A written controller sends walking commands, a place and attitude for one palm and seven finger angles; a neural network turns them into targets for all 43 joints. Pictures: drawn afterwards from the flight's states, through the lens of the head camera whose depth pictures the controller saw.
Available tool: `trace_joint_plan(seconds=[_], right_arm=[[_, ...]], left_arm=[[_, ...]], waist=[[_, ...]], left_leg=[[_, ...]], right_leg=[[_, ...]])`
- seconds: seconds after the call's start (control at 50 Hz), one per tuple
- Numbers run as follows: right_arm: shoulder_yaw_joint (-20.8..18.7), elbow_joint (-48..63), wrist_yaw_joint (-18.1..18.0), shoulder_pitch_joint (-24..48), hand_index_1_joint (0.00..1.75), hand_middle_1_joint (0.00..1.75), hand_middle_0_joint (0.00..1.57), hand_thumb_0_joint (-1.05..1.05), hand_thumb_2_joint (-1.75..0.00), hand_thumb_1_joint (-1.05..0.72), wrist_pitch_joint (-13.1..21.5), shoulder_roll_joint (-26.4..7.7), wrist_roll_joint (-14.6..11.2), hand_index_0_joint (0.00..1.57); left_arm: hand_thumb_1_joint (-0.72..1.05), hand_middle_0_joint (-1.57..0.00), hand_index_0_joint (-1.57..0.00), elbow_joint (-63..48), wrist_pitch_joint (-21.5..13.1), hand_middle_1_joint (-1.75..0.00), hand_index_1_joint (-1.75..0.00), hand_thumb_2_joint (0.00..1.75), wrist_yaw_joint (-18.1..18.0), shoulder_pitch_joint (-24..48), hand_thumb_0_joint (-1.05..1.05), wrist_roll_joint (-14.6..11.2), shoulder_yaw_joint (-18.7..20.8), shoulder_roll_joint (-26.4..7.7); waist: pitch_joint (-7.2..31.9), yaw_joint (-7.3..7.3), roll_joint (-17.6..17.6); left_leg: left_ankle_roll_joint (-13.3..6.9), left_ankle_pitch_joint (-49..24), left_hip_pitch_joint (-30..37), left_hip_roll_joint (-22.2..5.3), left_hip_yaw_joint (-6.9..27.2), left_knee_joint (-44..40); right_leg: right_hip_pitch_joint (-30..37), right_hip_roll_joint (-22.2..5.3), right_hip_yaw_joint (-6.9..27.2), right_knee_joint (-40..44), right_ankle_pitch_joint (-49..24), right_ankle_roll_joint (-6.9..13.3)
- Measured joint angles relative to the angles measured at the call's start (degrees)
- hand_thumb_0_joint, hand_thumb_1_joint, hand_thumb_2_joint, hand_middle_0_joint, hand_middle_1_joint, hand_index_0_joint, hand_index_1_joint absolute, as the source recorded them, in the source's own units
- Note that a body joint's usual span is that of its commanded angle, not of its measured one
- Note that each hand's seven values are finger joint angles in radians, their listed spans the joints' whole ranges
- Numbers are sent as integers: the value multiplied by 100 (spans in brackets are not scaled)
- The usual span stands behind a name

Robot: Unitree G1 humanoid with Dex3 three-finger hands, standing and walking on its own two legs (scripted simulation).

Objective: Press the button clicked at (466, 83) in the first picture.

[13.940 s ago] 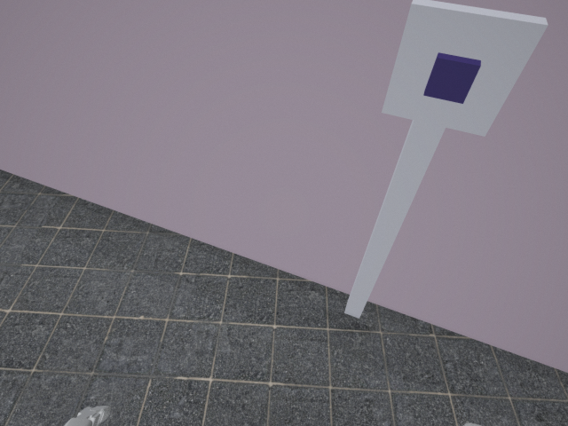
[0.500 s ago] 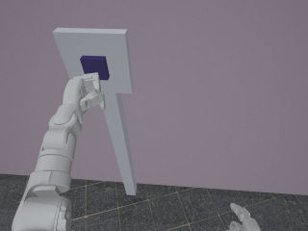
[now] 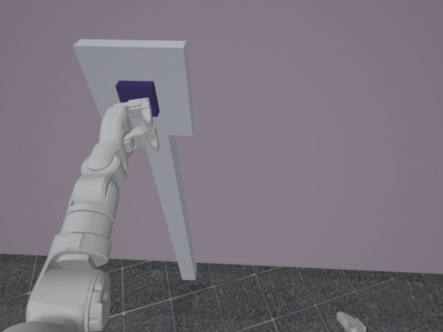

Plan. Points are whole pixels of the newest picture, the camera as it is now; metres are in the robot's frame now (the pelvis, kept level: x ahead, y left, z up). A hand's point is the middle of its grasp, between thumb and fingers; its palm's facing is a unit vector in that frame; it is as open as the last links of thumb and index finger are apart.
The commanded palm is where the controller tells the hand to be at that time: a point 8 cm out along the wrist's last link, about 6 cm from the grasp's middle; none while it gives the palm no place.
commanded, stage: press the button with the knuckle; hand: left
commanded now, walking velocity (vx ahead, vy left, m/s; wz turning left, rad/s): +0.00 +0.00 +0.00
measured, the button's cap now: (139, 98) +0.48 +0.17 +0.21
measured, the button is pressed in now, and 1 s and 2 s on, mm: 0 13 0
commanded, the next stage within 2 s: hold the button down briefly in 0.48 s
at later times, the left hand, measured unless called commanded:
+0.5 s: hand (151, 124) +0.44 +0.15 +0.18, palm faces -0.01 -1.00 +0.01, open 2.9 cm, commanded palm +0.44 +0.19 +0.18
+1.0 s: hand (151, 125) +0.44 +0.15 +0.17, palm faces +0.00 -1.00 +0.01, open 2.9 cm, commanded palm +0.43 +0.19 +0.18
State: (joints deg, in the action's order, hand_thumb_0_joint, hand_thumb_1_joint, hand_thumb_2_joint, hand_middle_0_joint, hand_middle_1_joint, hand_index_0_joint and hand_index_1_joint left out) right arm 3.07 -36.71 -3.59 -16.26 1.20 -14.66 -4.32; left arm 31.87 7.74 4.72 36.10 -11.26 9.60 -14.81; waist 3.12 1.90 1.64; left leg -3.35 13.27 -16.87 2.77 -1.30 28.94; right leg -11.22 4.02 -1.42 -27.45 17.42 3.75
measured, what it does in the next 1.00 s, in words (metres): stands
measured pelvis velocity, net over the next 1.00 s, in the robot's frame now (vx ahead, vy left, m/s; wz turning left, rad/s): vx -0.05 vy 0.01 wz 0.02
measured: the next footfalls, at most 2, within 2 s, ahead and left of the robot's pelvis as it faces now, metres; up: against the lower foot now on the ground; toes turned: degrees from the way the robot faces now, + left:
none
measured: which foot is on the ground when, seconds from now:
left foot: down 0.00-1.00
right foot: down 0.00-1.00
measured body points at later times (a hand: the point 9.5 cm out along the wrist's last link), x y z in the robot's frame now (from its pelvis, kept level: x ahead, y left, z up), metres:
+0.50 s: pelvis -0.02 +0.00 -0.01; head -0.01 +0.01 +0.44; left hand +0.43 +0.20 +0.18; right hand +0.06 -0.25 -0.12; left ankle +0.02 +0.08 -0.74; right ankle -0.03 -0.08 -0.74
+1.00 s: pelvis -0.05 +0.01 -0.01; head -0.02 +0.02 +0.43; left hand +0.43 +0.20 +0.18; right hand -0.01 -0.26 -0.13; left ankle +0.02 +0.08 -0.74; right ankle -0.03 -0.08 -0.74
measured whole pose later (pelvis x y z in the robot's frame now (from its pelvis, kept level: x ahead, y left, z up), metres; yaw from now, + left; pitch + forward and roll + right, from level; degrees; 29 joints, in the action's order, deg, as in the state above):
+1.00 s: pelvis -0.05 +0.01 -0.01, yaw +1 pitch +5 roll -2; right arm 2.8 -42.4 -2.5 -23.5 9.0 -16.4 -3.2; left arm 65.8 -6.9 4.8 59.3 -9.2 10.1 -20.3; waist 2.5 6.1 1.2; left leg -3.8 11.8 -30.0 2.8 0.1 36.4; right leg -24.0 3.8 -3.8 -35.3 16.8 3.2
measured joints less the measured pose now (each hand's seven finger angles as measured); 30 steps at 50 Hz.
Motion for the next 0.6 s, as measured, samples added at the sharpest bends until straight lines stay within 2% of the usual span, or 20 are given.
trace_joint_plan(seconds=[0.2,0.42,0.6], right_arm=[[-1,-94,-9,-44,30,30,20,1,-90,-91,7,25,45,20],[-10,-272,3,-207,30,30,21,1,-90,-91,177,-35,65,20],[-14,-464,48,-424,30,30,21,1,-90,-91,435,-99,71,20]], left_arm=[[83,-130,-130,717,-224,-150,-150,92,-12,553,-1,102,1,-21],[77,-130,-135,2058,-808,-150,-150,94,143,1394,-1,166,22,-190],[74,-130,-138,2994,-1245,-150,-150,97,95,2030,-1,168,-62,-367]], waist=[[-48,17,-45],[-70,108,-43],[-93,224,-36]], left_leg=[[-23,-17,-159,27,56,75],[-26,-63,-508,33,142,270],[-19,-126,-901,32,202,482]], right_leg=[[-128,-23,-68,-51,-3,-23],[-446,-28,-179,-232,-17,-27],[-834,-31,-271,-477,-37,-25]])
